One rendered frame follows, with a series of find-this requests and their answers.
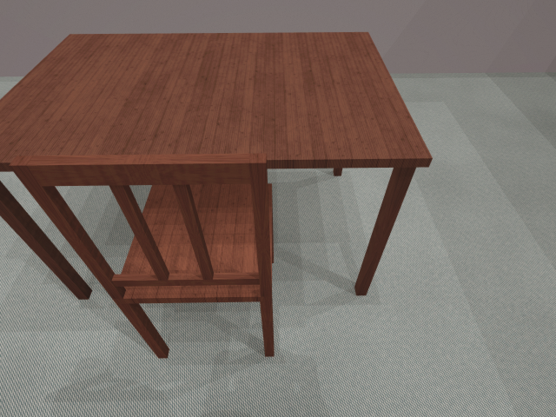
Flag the chair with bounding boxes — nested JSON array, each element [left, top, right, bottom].
[[9, 153, 274, 358]]

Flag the table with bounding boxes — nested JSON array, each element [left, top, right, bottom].
[[0, 32, 433, 300]]

